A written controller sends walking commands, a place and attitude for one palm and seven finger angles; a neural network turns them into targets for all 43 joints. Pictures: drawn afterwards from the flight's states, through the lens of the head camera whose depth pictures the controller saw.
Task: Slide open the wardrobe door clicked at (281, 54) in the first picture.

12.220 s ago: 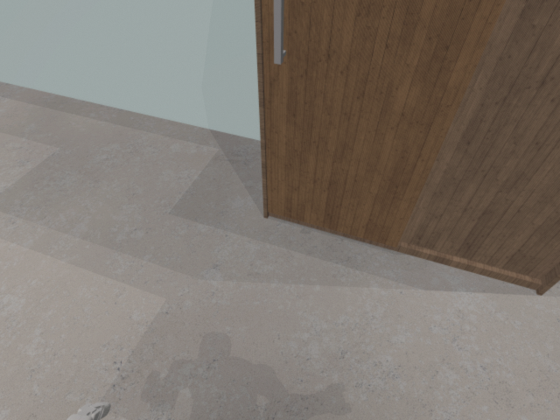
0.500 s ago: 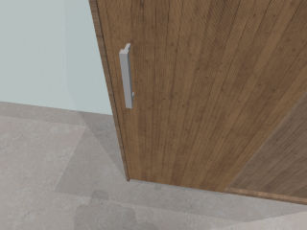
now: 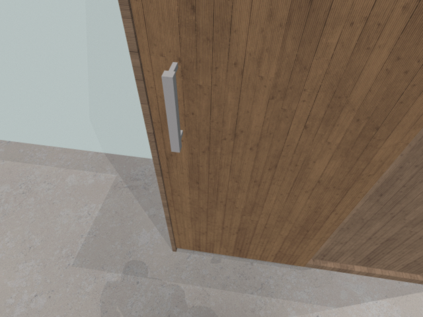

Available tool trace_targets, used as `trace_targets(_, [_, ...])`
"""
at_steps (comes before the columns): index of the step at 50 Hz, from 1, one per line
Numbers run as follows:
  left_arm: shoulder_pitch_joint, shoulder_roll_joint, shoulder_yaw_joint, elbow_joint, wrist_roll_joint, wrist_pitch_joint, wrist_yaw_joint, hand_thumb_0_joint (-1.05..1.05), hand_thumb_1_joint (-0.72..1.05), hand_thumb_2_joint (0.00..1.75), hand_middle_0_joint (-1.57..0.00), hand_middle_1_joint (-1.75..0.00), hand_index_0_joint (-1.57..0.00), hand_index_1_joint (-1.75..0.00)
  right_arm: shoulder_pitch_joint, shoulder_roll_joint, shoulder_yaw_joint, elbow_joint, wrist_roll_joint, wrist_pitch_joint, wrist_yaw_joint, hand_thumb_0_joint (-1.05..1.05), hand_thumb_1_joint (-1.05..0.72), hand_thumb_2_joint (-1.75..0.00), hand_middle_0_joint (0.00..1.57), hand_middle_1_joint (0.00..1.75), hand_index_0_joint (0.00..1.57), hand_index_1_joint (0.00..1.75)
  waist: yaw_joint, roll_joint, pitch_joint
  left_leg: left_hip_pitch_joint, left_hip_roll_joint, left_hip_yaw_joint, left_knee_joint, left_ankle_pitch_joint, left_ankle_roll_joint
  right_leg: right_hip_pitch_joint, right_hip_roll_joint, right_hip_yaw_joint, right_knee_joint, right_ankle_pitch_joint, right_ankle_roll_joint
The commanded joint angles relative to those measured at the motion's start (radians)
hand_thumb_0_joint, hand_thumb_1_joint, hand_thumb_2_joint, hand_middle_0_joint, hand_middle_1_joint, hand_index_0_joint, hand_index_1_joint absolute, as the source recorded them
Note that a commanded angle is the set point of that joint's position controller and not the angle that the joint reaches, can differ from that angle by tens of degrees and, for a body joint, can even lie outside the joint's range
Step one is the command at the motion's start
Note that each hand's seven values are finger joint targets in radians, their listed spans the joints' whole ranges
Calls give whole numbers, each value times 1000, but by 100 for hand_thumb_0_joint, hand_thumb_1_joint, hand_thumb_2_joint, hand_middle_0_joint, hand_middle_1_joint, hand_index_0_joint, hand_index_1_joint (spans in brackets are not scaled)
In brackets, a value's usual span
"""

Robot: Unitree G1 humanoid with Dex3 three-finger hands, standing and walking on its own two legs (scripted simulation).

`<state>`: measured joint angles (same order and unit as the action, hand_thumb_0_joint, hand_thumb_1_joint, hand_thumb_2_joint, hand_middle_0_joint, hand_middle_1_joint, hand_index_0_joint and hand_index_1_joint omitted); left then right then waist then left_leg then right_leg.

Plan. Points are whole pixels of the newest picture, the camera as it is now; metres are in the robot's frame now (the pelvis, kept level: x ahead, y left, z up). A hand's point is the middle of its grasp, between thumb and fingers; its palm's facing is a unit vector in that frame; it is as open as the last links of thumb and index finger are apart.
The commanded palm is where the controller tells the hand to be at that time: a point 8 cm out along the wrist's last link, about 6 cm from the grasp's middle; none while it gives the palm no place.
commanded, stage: look again from close up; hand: left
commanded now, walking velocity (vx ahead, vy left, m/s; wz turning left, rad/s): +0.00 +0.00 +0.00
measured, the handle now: (175, 110) +0.50 +0.12 +0.12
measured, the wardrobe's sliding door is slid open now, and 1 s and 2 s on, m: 0.00 0.00 0.00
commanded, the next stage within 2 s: raise the hand with hooked fingers in 0.56 s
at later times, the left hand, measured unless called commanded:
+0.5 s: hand out of the picture -0.01 +0.15 -0.18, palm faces +0.05 -0.99 -0.15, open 7.4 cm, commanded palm none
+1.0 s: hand (139, 267) +0.20 +0.14 +0.01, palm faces -0.10 -1.00 +0.00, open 8.1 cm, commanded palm +0.13 +0.22 -0.02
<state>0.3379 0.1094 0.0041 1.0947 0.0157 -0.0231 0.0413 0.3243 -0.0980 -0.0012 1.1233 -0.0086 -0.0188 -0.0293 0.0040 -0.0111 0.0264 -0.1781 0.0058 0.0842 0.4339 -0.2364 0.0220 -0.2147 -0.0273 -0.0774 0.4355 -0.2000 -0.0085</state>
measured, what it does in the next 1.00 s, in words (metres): stands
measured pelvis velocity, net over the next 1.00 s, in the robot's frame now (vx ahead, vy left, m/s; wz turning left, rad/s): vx -0.01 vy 0.00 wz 0.00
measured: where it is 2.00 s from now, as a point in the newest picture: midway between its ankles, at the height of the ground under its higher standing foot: outside the picture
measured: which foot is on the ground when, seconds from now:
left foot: down 0.00-1.00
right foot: down 0.00-1.00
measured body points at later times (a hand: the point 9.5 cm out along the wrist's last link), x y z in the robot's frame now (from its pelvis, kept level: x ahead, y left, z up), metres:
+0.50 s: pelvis +0.01 +0.00 +0.00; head +0.02 +0.01 +0.45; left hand -0.01 +0.21 -0.16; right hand -0.01 -0.20 -0.16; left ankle +0.00 +0.10 -0.74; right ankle +0.02 -0.11 -0.74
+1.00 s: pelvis -0.01 +0.00 -0.05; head +0.00 +0.01 +0.40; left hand +0.20 +0.20 +0.01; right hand +0.20 -0.27 -0.07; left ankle +0.00 +0.10 -0.74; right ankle +0.02 -0.11 -0.74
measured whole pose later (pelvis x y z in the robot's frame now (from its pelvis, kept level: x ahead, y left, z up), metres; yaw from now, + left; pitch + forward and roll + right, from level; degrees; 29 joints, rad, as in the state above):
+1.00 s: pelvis -0.01 +0.00 -0.05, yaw +0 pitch +6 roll +1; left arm 0.37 0.16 0.08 0.08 -0.21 -0.48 -0.29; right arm 0.16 -0.29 -0.06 0.57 0.01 -0.31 0.03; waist -0.02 -0.03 -0.11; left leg -0.55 0.02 0.08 0.87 -0.43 0.02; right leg -0.60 -0.05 -0.07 0.88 -0.40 -0.02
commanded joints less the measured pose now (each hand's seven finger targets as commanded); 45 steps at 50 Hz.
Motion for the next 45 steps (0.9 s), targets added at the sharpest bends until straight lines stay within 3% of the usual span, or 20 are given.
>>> trace_targets(1, [83,74,12,-28,1,-7,1,0,90,90,-20,-30,-20,-30,82,-82,-9,-23,-4,-12,-2,0,-90,-90,20,30,20,30,2,15,76,-91,93,-101,-121,8,-1,14,-85,105,-82,24,-30])
trace_targets(10, [87,72,12,-24,1,-10,2,0,90,90,-20,-30,-20,-30,81,-84,-10,-19,-4,-15,-4,0,-90,-90,20,30,20,30,1,6,51,-63,98,-97,-115,52,2,27,-85,105,-74,65,-31])
trace_targets(20, [85,75,12,-21,2,-8,2,0,90,90,-20,-30,-20,-30,80,-85,-8,-17,-4,-16,-4,0,-90,-90,20,30,20,30,4,25,71,-73,101,-98,-125,39,1,26,-83,100,-73,60,-28])
trace_targets(32, [81,76,11,-16,1,-8,1,0,90,90,-20,-30,-20,-30,75,-89,-8,-13,-4,-17,-5,0,-90,-90,20,30,20,30,4,6,66,-56,100,-97,-123,51,3,24,-84,102,-72,61,-27])
trace_targets(33, [124,130,2,27,9,-15,34,0,90,90,-20,-30,-20,-30,-71,-149,-15,-87,8,-18,6,0,-90,-90,20,30,20,30,47,7,86,-98,111,-54,71,67,-24,-22,-128,140,-56,278,-18])
trace_targets(34, [-591,430,175,-1483,-210,-178,17,0,88,89,-20,-32,-20,-32,-101,-350,-62,-415,-4,-156,-69,0,-90,-90,20,30,20,30,-80,331,-275,156,1,-87,-1,228,-37,71,-43,77,-23,315,4])
trace_targets(35, [-343,288,66,-1365,-127,-144,59,0,85,88,-20,-33,-20,-33,-123,-260,8,-384,15,-263,-84,0,-90,-90,20,30,20,30,-7,344,-363,161,33,-64,-24,394,-61,109,-31,48,50,169,-54])
trace_targets(36, [41,48,-62,-1014,-122,-3,75,0,83,87,-21,-34,-21,-34,-81,-201,19,-365,44,-322,-43,0,-90,-90,20,30,20,30,1,111,-221,53,59,-81,-50,362,-49,1,-11,2,74,36,-39])
trace_targets(37, [-11,-27,-152,-1183,-163,12,52,0,81,86,-21,-36,-21,-36,-64,-234,12,-392,63,-352,-34,0,-90,-90,20,30,20,30,-19,26,-167,15,51,-100,-33,186,-22,-26,3,-8,58,19,-20])
trace_targets(38, [-62,18,-142,-1295,-177,-23,37,0,78,85,-21,-37,-21,-37,-94,-270,-1,-436,69,-380,-45,0,-90,-90,20,30,20,30,-25,-27,-148,-29,43,-109,-21,36,-11,-50,-2,-2,43,-42,-10])
trace_targets(39, [9,-12,-146,-1195,-173,-37,26,0,76,84,-21,-39,-21,-39,-108,-266,-2,-446,64,-391,-48,0,-90,-90,20,30,20,30,-55,-110,-10,-111,34,-128,-7,-68,-2,-121,2,-11,30,-118,-6])
trace_targets(40, [-36,4,-137,-1210,-185,-86,2,0,74,83,-21,-40,-21,-40,-104,-292,-6,-476,53,-402,-36,0,-90,-90,20,30,20,30,-71,-168,23,-160,9,-138,37,-140,6,-189,-1,-7,30,-194,0])
trace_targets(41, [-35,36,-79,-1182,-190,-145,-24,0,71,82,-21,-42,-21,-42,-109,-298,-25,-504,37,-410,-29,0,-90,-90,20,30,20,30,-63,-195,22,-213,2,-140,77,-175,-1,-239,-2,-10,59,-249,-1])
trace_targets(43, [216,31,-1,-1047,-225,-272,-120,0,67,80,-22,-45,-22,-45,-132,-291,-53,-561,22,-406,1,0,-90,-90,20,30,20,30,11,-228,-12,-313,-7,-119,157,-173,-22,-292,8,-24,142,-293,-12])
trace_targets(44, [307,75,72,-980,-238,-338,-184,0,64,79,-22,-47,-22,-47,-131,-295,-66,-585,21,-391,26,0,-90,-90,20,30,20,30,50,-141,-55,-338,-21,-98,202,-114,-34,-268,6,-9,190,-238,-28])
trace_targets(45, [346,91,113,-993,-256,-412,-251,0,62,78,-22,-48,-22,-48,-154,-290,-70,-616,15,-373,47,0,-90,-90,20,30,20,30,66,-111,-84,-366,-24,-85,250,-67,-44,-270,5,-15,262,-161,-38])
